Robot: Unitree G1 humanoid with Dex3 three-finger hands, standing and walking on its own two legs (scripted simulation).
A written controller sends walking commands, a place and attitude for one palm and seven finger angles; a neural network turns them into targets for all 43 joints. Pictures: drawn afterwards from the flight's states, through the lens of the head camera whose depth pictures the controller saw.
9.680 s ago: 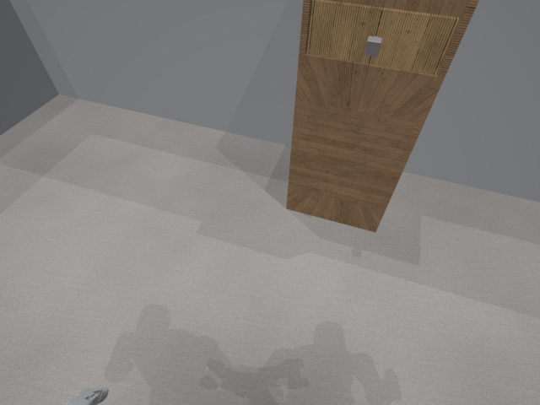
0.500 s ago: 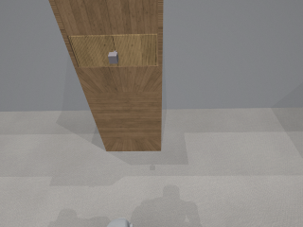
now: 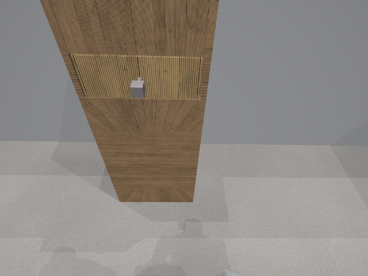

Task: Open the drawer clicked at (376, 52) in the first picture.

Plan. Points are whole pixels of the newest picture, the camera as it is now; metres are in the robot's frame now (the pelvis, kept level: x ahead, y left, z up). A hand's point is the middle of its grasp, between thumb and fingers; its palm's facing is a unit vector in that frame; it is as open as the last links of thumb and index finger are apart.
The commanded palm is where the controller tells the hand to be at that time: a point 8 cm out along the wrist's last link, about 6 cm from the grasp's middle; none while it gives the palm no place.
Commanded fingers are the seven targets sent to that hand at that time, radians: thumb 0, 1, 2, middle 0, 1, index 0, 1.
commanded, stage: take the last steps up to it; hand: left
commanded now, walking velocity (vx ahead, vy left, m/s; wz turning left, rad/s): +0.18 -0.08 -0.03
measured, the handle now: (138, 85) +0.62 +0.18 +0.08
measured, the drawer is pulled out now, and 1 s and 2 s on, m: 0.00 0.00 0.00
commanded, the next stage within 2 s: come to a stop and stand still in 0.08 s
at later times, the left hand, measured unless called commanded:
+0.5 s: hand (135, 268) +0.18 +0.13 -0.16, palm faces +0.06 -0.96 -0.26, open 7.2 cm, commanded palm none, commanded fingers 0.00 0.90 0.90 -0.20 -0.30 -0.20 -0.30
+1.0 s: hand out of the picture +0.08 +0.18 -0.18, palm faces +0.04 -0.97 -0.23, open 7.3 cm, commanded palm none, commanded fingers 0.00 0.90 0.90 -0.20 -0.30 -0.20 -0.30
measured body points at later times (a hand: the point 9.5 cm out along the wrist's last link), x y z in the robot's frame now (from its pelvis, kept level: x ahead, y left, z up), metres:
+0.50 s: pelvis +0.10 -0.06 +0.00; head +0.15 -0.08 +0.44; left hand +0.17 +0.18 -0.14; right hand +0.15 -0.30 -0.17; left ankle +0.09 +0.08 -0.68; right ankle +0.16 -0.14 -0.74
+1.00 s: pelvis +0.08 -0.01 +0.00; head +0.10 -0.01 +0.44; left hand +0.08 +0.23 -0.16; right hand +0.14 -0.23 -0.16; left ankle +0.08 +0.11 -0.74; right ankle +0.04 -0.12 -0.75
